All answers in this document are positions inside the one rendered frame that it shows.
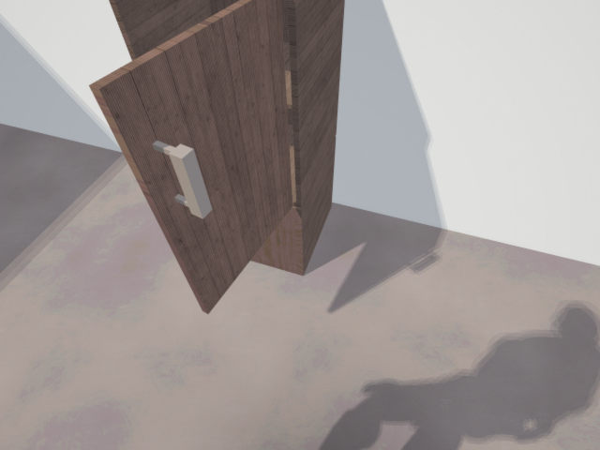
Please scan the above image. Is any cupboard door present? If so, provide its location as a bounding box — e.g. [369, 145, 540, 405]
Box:
[89, 0, 293, 314]

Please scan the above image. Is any handle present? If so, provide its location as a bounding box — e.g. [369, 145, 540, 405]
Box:
[153, 141, 212, 219]

